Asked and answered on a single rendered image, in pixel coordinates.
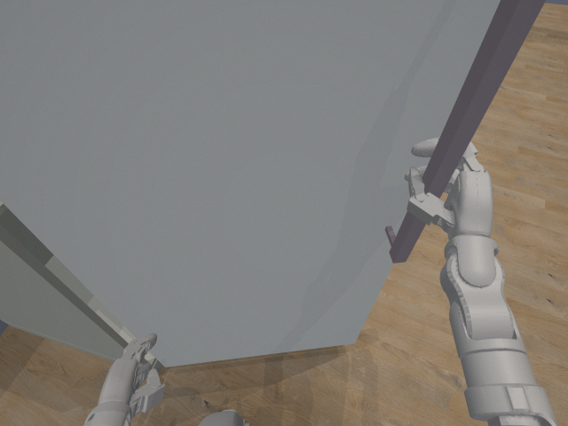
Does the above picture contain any handle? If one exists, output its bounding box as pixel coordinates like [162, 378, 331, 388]
[385, 0, 546, 264]

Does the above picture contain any right robot forearm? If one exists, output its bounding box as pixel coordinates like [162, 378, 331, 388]
[440, 234, 559, 426]

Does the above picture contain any robot left hand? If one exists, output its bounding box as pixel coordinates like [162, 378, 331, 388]
[98, 334, 165, 418]

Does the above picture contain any left robot forearm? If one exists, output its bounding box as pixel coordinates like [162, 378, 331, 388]
[83, 401, 131, 426]

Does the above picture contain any fridge door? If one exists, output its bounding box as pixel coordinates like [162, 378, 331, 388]
[0, 0, 501, 367]

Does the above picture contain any robot right hand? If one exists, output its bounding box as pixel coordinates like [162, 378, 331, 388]
[405, 137, 493, 240]

